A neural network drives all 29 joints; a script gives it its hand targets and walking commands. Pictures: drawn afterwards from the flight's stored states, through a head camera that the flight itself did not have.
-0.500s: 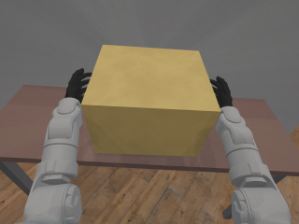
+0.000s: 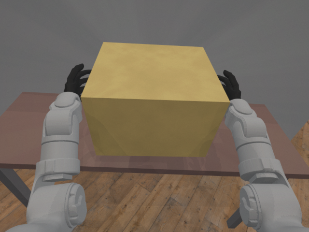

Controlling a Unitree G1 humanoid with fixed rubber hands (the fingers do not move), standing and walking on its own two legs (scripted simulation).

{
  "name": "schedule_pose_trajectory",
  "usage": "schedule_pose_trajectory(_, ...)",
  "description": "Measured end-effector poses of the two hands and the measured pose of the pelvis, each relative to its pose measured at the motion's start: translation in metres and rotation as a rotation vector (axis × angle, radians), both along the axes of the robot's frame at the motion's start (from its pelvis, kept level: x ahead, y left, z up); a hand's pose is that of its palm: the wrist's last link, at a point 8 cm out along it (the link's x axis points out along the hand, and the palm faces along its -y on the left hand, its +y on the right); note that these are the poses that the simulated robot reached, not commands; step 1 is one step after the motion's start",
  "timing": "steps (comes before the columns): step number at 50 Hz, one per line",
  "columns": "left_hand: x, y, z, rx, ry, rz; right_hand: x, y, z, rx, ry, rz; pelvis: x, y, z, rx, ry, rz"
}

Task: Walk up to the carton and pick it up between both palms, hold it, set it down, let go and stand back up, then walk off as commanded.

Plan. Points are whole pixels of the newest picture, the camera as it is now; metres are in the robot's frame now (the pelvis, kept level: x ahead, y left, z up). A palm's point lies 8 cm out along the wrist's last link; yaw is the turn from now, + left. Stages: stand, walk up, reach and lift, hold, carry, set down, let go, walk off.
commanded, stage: reach and lift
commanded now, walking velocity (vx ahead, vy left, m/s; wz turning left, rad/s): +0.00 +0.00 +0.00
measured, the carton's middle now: (152, 97) +0.45 +0.00 +0.15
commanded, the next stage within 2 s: hold in 1.16 s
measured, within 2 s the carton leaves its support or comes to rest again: neither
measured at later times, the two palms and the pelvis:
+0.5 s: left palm (73, 91) +0.38 +0.19 +0.21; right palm (234, 94) +0.38 -0.20 +0.22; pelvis +0.01 +0.00 +0.00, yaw +0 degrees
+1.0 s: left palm (64, 87) +0.37 +0.20 +0.23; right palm (235, 86) +0.38 -0.19 +0.25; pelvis +0.00 +0.00 +0.00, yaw +1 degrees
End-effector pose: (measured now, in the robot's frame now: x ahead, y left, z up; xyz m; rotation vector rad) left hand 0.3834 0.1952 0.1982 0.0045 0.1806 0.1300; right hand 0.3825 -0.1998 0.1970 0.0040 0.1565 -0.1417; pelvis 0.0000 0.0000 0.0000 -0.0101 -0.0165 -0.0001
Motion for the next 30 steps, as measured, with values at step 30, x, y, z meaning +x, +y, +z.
schedule_pose_trajectory(30, -0.003, -0.005, 0.014, 0.007, 0.011, 0.000, 0.001, -0.005, 0.023, 0.003, 0.010, 0.006, 0.009, 0.001, 0.000, -0.008, -0.009, 0.002)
